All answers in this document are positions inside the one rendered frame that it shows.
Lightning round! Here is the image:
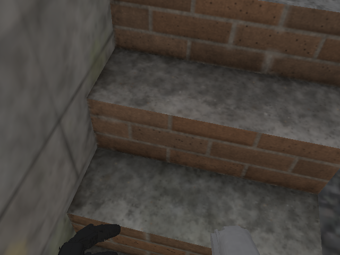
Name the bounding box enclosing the left robot hand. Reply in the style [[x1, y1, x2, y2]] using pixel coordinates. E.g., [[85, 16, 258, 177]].
[[58, 224, 121, 255]]

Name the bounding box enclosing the robot right thigh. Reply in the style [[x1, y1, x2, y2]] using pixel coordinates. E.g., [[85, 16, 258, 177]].
[[210, 225, 260, 255]]

